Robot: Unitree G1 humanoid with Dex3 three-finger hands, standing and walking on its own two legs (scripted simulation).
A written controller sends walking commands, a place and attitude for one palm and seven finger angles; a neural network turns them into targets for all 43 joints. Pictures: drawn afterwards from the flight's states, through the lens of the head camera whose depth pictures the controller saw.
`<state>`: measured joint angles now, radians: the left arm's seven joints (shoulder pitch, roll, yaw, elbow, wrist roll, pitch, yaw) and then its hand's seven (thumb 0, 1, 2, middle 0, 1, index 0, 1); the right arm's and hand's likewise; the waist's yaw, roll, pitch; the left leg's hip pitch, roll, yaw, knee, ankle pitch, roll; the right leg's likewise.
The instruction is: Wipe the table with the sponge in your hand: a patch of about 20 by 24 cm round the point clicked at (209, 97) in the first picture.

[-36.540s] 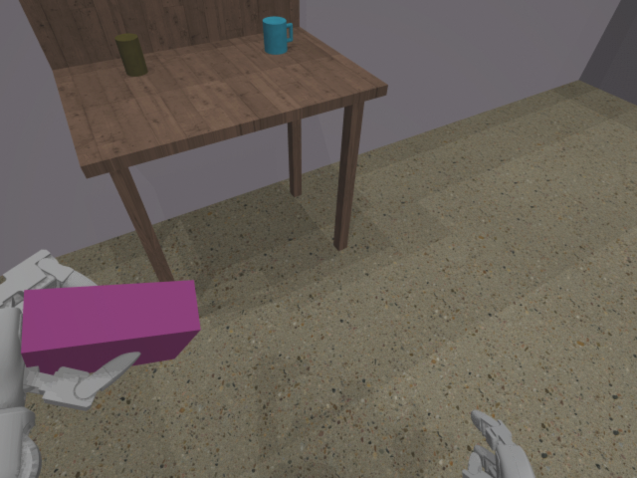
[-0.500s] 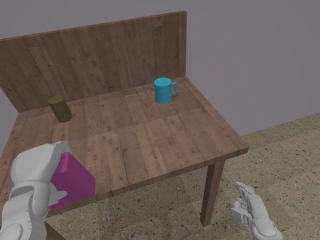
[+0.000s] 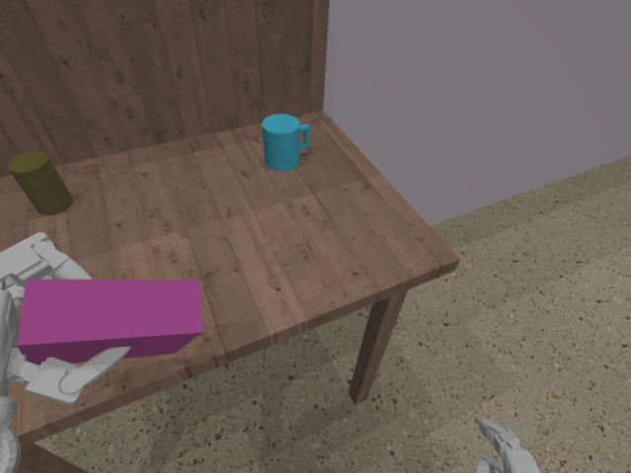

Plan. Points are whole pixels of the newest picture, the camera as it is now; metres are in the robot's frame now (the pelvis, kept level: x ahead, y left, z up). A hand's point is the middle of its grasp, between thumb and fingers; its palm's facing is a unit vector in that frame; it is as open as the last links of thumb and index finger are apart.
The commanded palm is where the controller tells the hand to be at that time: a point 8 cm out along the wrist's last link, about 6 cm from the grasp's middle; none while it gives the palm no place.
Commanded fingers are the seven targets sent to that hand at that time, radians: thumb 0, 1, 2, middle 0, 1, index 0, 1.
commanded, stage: step back with the hand held close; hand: left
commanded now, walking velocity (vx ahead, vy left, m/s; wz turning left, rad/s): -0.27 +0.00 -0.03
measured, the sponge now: (140, 322) +0.23 +0.19 +0.14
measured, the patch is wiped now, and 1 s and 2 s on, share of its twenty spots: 1.00 1.00 1.00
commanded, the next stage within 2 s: stop stepping back and stand still in 1.20 s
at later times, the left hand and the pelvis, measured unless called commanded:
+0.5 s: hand (3, 387) +0.15 +0.26 +0.17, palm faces +0.44 -0.83 -0.35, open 9.0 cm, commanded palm +0.10 +0.29 +0.19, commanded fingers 0.00 0.10 1.30 -1.20 -1.60 -1.20 -1.60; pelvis -0.06 +0.01 -0.01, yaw +1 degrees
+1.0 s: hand (6, 465) +0.10 +0.22 +0.18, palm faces +0.33 -0.88 -0.33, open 9.0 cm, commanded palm +0.04 +0.29 +0.19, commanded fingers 0.00 0.10 1.30 -1.20 -1.60 -1.20 -1.60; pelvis -0.12 +0.00 -0.01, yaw +1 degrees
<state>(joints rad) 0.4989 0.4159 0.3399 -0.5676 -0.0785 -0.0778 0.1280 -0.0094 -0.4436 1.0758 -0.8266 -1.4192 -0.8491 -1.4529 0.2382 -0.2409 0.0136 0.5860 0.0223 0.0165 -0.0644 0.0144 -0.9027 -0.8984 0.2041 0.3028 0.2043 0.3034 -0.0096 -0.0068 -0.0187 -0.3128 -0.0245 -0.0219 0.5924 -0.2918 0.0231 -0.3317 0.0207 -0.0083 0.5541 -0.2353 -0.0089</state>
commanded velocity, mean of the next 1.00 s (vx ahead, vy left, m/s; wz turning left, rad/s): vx -0.34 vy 0.00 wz -0.04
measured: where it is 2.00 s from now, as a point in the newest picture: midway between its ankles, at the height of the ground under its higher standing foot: outside the picture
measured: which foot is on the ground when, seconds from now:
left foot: down 0.00-0.88, up 0.90-1.00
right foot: down 0.00-0.70, up 0.72-0.78, down 0.80-1.00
